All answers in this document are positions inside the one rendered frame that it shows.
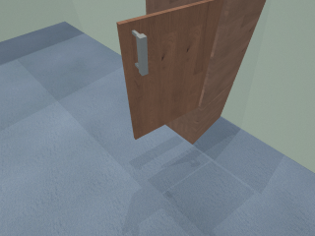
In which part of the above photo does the cupboard door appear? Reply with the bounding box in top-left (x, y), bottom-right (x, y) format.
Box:
top-left (116, 0), bottom-right (224, 140)

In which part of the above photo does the handle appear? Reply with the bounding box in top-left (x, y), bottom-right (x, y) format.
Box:
top-left (131, 29), bottom-right (149, 76)

